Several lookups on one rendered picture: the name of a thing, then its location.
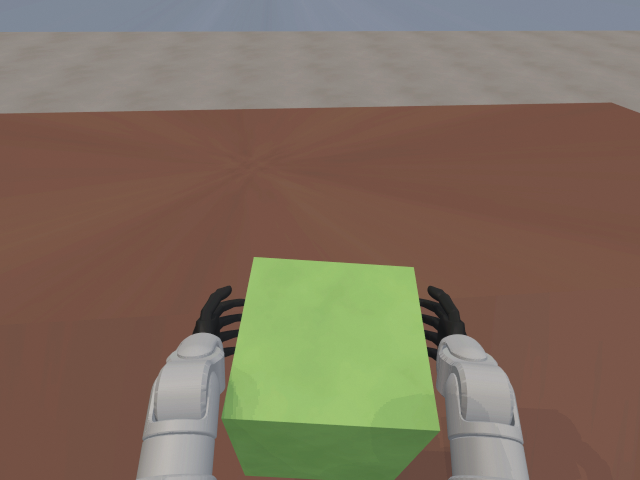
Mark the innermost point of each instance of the carton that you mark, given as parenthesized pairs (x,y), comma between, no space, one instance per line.
(330,378)

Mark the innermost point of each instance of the robot left forearm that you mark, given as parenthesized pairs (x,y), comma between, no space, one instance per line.
(182,416)

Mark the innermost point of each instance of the robot right forearm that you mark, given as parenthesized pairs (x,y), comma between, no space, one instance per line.
(483,424)

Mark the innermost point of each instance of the left robot hand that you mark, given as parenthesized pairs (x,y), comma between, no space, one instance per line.
(211,322)

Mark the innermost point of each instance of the right robot hand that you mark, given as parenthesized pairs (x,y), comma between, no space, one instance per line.
(449,322)

